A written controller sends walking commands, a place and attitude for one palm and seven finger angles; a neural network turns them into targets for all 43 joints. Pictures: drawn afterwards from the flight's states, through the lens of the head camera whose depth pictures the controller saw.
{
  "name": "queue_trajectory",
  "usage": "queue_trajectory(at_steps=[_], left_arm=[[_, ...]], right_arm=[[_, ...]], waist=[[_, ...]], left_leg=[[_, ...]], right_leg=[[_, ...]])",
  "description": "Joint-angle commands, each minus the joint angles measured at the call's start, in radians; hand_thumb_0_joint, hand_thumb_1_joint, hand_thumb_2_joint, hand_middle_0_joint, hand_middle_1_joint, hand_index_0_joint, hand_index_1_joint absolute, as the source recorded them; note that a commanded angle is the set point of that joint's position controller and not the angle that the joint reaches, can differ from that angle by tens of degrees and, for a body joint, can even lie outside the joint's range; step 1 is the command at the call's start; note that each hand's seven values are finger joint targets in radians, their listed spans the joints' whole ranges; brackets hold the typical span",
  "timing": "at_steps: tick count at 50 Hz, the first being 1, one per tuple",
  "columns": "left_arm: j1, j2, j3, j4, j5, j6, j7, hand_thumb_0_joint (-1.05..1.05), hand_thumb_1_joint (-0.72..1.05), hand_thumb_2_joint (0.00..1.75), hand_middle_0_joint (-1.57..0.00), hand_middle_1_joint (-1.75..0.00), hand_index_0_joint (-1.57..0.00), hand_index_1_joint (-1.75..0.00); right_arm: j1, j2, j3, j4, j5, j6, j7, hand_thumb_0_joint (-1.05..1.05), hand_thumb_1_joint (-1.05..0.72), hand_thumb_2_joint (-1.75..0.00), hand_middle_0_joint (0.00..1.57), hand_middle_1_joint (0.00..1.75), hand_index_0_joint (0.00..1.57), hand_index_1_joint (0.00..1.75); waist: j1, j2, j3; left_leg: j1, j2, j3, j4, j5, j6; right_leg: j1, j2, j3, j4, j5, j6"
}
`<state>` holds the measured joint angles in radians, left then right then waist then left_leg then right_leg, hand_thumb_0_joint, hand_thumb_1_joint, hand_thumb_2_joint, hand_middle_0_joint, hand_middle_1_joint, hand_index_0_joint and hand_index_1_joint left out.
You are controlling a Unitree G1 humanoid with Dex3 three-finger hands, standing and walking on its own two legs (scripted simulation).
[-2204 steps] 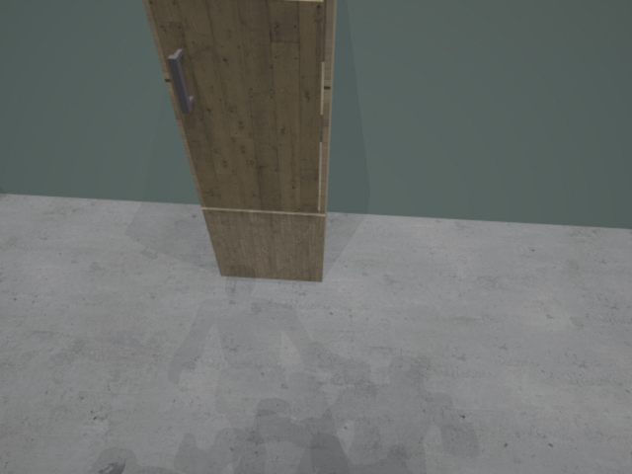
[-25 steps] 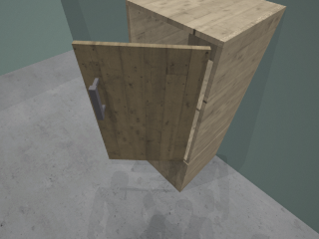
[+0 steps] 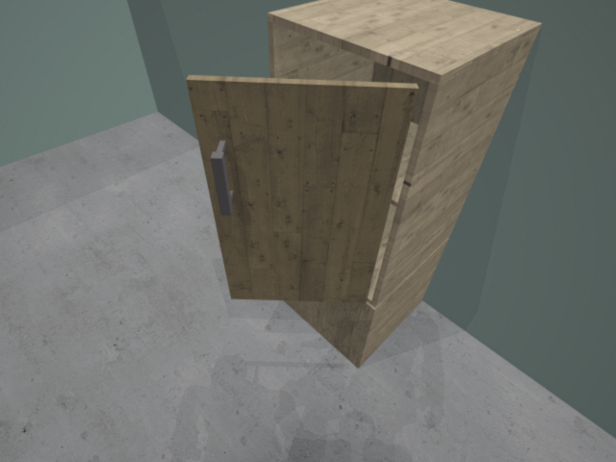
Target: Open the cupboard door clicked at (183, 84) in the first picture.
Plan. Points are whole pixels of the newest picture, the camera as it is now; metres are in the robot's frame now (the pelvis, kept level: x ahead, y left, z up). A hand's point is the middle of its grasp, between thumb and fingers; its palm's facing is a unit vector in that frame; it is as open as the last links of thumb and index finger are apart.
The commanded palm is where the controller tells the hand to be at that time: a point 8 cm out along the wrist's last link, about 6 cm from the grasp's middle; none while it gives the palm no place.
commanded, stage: come to a stop and stand still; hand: left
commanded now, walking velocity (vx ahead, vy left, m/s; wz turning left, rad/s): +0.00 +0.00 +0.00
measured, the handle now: (224, 178) +0.57 +0.18 +0.06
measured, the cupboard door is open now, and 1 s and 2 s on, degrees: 44 44 44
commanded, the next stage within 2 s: look again from close up in 0.48 s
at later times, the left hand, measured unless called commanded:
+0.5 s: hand out of the picture -0.08 +0.17 -0.18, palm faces +0.05 -0.99 -0.14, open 7.4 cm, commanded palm none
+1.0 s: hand out of the picture -0.08 +0.16 -0.18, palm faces +0.07 -0.99 -0.13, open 7.4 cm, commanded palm none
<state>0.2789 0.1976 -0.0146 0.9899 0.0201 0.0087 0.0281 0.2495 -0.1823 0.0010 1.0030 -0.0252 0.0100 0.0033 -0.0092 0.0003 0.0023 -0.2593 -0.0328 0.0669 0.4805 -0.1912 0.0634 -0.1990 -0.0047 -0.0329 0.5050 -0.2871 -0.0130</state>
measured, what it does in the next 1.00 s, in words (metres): stands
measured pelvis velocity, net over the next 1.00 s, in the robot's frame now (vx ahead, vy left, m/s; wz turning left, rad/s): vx -0.05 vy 0.01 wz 0.04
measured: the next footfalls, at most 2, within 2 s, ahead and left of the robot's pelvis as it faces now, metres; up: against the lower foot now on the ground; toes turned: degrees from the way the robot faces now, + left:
right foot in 1.88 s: -0.07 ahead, -0.13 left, +0.00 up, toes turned -4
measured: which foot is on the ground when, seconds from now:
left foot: down 0.00-1.00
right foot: down 0.00-1.00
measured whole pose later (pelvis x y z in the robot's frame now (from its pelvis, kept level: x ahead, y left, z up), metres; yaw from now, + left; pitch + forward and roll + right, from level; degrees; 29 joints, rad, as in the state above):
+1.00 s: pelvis -0.05 +0.01 +0.00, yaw +2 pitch -2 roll -1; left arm 0.38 0.13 0.00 1.09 0.02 0.00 0.03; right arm 0.29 -0.12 -0.01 1.12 -0.02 0.01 -0.01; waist 0.00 -0.02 0.01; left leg -0.31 -0.05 0.04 0.42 -0.13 0.07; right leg -0.26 0.00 -0.02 0.47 -0.24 -0.01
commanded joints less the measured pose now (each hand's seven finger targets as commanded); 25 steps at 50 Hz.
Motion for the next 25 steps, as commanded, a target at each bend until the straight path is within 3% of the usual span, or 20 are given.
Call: queue_trajectory(at_steps=[1, 6, 10, 14, 17, 20, 25], left_arm=[[0.087, 0.098, 0.028, -0.028, 0.004, -0.013, 0.007, 0.0, 0.9, 0.9, -0.2, -0.3, -0.2, -0.3], [0.128, 0.081, 0.028, -0.003, 0.003, -0.016, 0.004, 0.0, 0.9, 0.9, -0.2, -0.3, -0.2, -0.3], [0.129, 0.077, 0.023, 0.02, -0.001, -0.026, 0.004, 0.0, 0.9, 0.9, -0.2, -0.3, -0.2, -0.3], [0.152, 0.064, 0.02, 0.05, 0.0, -0.025, 0.004, 0.0, 0.9, 0.9, -0.2, -0.3, -0.2, -0.3], [0.181, 0.045, 0.017, 0.073, 0.001, -0.025, 0.005, 0.0, 0.9, 0.9, -0.2, -0.3, -0.2, -0.3], [0.185, 0.033, 0.012, 0.086, -0.001, -0.029, 0.005, 0.0, 0.9, 0.9, -0.2, -0.3, -0.2, -0.3], [0.205, 0.021, 0.012, 0.1, 0.002, -0.027, 0.007, 0.0, 0.9, 0.9, -0.2, -0.3, -0.2, -0.3]], right_arm=[[0.017, -0.151, -0.038, -0.054, 0.001, -0.016, -0.015, 0.0, -0.9, -0.9, 0.2, 0.3, 0.2, 0.3], [0.029, -0.141, -0.038, -0.031, 0.004, -0.018, -0.016, 0.0, -0.9, -0.9, 0.2, 0.3, 0.2, 0.3], [0.051, -0.133, -0.034, -0.001, 0.008, -0.021, -0.018, 0.0, -0.9, -0.9, 0.2, 0.3, 0.2, 0.3], [0.063, -0.128, -0.032, 0.03, 0.01, -0.021, -0.019, 0.0, -0.9, -0.9, 0.2, 0.3, 0.2, 0.3], [0.063, -0.113, -0.031, 0.043, 0.012, -0.019, -0.02, 0.0, -0.9, -0.9, 0.2, 0.3, 0.2, 0.3], [0.068, -0.101, -0.028, 0.059, 0.013, -0.023, -0.022, 0.0, -0.9, -0.9, 0.2, 0.3, 0.2, 0.3], [0.069, -0.088, -0.032, 0.07, 0.013, -0.017, -0.022, 0.0, -0.9, -0.9, 0.2, 0.3, 0.2, 0.3]], waist=[[0.015, 0.019, 0.081], [0.02, 0.028, 0.051], [0.009, 0.001, 0.074], [0.01, 0.029, 0.08], [0.016, 0.001, 0.087], [0.012, 0.018, 0.081], [0.014, 0.015, 0.101]], left_leg=[[-0.118, 0.141, -0.231, -0.236, -0.36, 0.004], [-0.108, 0.141, -0.237, -0.25, -0.362, 0.004], [-0.077, 0.127, -0.224, -0.222, -0.309, -0.005], [-0.078, 0.14, -0.24, -0.248, -0.348, -0.005], [-0.091, 0.137, -0.236, -0.246, -0.334, -0.005], [-0.059, 0.132, -0.225, -0.235, -0.293, -0.01], [-0.08, 0.131, -0.226, -0.243, -0.334, -0.014]], right_leg=[[-0.053, -0.049, 0.072, -0.092, -0.147, -0.028], [-0.043, -0.048, 0.069, -0.092, -0.131, -0.028], [-0.097, -0.073, 0.115, -0.139, -0.17, -0.039], [-0.098, -0.062, 0.106, -0.132, -0.164, -0.033], [-0.087, -0.061, 0.104, -0.131, -0.144, -0.031], [-0.102, -0.069, 0.115, -0.142, -0.129, -0.031], [-0.119, -0.063, 0.115, -0.145, -0.165, -0.027]])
